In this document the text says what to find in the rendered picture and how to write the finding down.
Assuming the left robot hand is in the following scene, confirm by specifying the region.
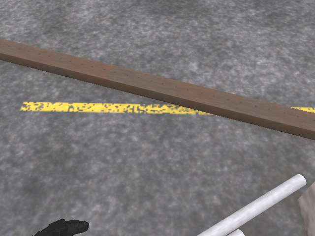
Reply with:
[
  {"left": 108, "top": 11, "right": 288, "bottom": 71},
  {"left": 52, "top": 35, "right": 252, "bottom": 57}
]
[{"left": 32, "top": 218, "right": 89, "bottom": 236}]

